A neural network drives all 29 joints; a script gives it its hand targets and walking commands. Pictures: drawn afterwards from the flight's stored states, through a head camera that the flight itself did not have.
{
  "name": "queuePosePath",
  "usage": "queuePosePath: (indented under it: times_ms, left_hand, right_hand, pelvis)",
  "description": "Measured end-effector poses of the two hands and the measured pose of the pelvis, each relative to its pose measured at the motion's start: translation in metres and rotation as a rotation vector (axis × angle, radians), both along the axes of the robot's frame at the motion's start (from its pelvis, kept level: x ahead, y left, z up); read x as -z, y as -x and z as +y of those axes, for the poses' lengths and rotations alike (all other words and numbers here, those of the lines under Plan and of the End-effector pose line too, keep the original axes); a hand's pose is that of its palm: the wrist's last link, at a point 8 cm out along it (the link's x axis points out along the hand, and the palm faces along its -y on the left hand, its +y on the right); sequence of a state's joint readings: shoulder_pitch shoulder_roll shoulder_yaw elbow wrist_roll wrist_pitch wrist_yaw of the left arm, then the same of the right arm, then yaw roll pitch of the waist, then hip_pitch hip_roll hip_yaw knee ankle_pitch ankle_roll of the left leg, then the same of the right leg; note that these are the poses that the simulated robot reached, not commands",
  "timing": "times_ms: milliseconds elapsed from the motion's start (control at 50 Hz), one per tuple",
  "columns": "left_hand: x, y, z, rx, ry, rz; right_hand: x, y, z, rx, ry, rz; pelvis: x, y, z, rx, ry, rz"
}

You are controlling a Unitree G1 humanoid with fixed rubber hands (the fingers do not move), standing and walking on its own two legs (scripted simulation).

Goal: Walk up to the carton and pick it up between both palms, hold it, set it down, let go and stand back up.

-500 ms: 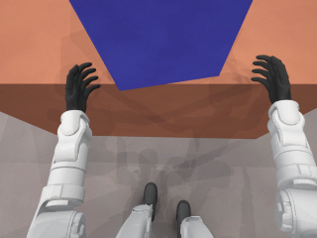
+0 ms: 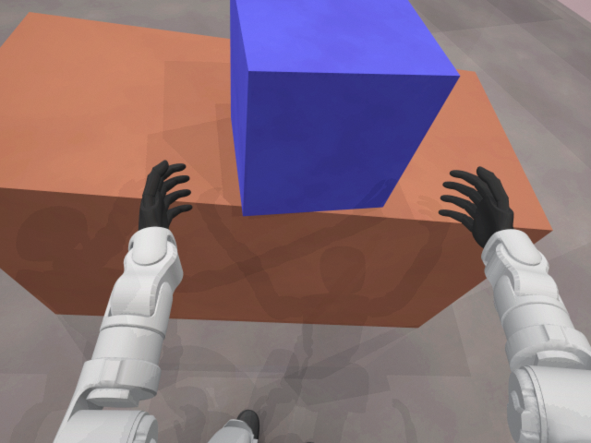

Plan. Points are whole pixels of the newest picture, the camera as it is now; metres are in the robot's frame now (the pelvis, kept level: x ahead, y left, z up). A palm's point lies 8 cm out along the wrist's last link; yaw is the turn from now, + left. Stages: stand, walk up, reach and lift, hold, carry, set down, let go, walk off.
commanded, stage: set down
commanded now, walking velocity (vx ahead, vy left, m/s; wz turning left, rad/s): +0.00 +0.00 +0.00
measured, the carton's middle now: (316, 101) +0.66 +0.07 +0.06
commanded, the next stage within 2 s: none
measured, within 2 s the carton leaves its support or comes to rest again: neither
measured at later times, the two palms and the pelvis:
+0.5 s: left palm (207, 249) +0.34 +0.17 +0.04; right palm (582, 325) +0.34 -0.33 +0.05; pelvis +0.04 +0.00 +0.01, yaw +0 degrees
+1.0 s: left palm (213, 315) +0.27 +0.15 +0.02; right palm (576, 394) +0.26 -0.33 +0.01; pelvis +0.05 -0.04 +0.02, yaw +0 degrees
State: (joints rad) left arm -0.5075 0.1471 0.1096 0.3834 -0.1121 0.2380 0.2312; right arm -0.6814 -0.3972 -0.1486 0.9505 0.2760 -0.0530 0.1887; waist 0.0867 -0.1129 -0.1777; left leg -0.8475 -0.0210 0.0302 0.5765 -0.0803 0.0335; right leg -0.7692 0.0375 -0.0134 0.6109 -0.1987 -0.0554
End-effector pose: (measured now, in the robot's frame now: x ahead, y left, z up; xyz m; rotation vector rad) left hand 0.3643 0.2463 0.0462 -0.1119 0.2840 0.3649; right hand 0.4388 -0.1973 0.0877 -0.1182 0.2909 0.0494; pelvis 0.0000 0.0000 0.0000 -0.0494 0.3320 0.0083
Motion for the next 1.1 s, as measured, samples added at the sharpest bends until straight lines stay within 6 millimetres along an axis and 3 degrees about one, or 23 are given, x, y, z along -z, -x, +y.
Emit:
queuePosePath:
  times_ms: [120,320,420,580,700,860,980,1100]
  left_hand:
    - [0.019,0.0,-0.027,0.106,-0.029,0.064]
    - [0.023,0.023,-0.048,0.137,-0.056,0.07]
    - [0.012,0.027,-0.06,0.132,-0.066,0.046]
    - [-0.008,0.016,-0.087,0.127,-0.095,0.022]
    - [-0.007,0.023,-0.102,0.147,-0.111,0.034]
    - [0.013,0.063,-0.107,0.146,-0.113,0.097]
    - [0.024,0.096,-0.102,0.122,-0.092,0.118]
    - [0.021,0.108,-0.096,0.128,-0.076,0.081]
  right_hand:
    - [0.023,0.037,-0.025,0.044,0.011,0.108]
    - [0.053,0.1,-0.099,0.126,0.06,0.186]
    - [0.048,0.107,-0.121,0.091,0.056,0.115]
    - [0.042,0.097,-0.148,0.064,0.014,0.042]
    - [0.056,0.107,-0.152,-0.013,0.019,0.098]
    - [0.082,0.152,-0.147,-0.044,0.011,0.16]
    - [0.081,0.18,-0.135,-0.027,-0.022,0.127]
    - [0.073,0.19,-0.121,-0.015,-0.05,0.079]
  pelvis:
    - [-0.005,-0.005,0.013,-0.004,0.017,-0.056]
    - [-0.009,-0.026,0.018,-0.004,0.022,-0.043]
    - [-0.011,-0.036,0.008,-0.002,0.011,-0.05]
    - [-0.014,-0.051,-0.011,0.003,-0.004,-0.068]
    - [-0.018,-0.063,-0.027,0.002,-0.025,-0.105]
    - [-0.02,-0.063,-0.039,0.002,-0.042,-0.137]
    - [-0.02,-0.056,-0.038,0.002,-0.04,-0.151]
    - [-0.019,-0.044,-0.034,0.002,-0.035,-0.169]
